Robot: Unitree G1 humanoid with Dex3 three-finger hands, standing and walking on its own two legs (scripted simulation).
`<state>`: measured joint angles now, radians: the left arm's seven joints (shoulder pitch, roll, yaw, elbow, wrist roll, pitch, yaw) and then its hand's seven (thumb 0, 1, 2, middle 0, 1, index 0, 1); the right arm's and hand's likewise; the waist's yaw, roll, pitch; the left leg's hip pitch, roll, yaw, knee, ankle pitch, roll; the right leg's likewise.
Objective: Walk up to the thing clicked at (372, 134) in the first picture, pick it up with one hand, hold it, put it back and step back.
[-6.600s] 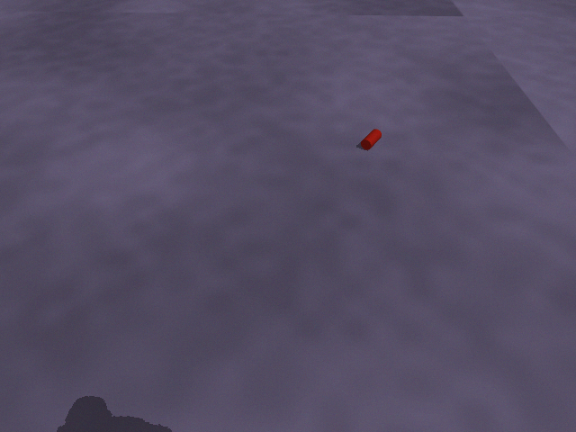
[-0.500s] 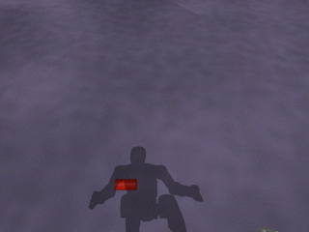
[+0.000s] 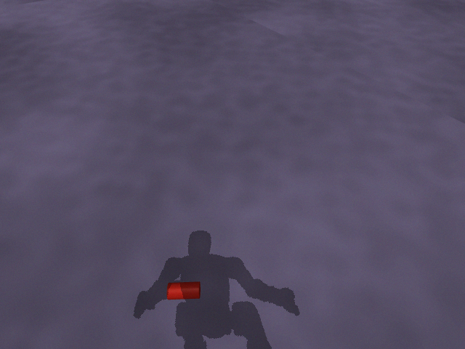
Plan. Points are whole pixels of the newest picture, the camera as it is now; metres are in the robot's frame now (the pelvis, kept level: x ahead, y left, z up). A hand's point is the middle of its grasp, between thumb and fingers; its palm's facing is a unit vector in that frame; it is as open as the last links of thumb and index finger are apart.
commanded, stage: walk up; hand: left
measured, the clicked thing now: (184, 290) +0.50 +0.23 -0.74
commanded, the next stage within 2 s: stand in 0.56 s
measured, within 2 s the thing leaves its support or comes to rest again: neither
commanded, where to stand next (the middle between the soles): +0.11 +0.04 m, yaw +1 degrees
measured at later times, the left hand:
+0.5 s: hand out of the picture +0.09 +0.25 -0.15, palm faces -0.03 -0.93 -0.36, open 7.4 cm
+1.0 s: hand out of the picture +0.10 +0.24 -0.15, palm faces -0.03 -0.94 -0.33, open 7.4 cm
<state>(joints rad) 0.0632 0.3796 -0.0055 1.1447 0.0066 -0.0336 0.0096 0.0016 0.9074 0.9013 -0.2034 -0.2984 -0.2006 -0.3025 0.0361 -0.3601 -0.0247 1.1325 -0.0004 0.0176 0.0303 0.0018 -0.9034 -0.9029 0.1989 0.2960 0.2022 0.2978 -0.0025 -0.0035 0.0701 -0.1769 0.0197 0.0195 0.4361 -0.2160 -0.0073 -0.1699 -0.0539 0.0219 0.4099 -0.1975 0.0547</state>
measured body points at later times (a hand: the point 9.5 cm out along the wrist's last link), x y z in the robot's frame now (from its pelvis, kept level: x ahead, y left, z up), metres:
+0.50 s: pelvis +0.01 +0.00 +0.00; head +0.03 -0.01 +0.45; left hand +0.09 +0.30 -0.13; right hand +0.08 -0.31 -0.13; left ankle +0.01 +0.12 -0.74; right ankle +0.02 -0.16 -0.74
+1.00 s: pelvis +0.01 -0.01 +0.01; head +0.02 -0.01 +0.46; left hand +0.10 +0.29 -0.13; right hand +0.10 -0.31 -0.12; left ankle +0.01 +0.12 -0.74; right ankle +0.02 -0.16 -0.74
